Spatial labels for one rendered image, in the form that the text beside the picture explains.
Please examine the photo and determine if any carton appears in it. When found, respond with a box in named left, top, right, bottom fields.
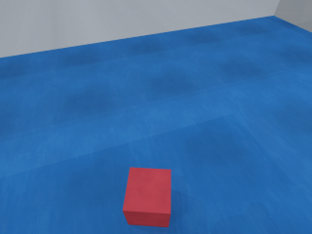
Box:
left=122, top=167, right=172, bottom=228

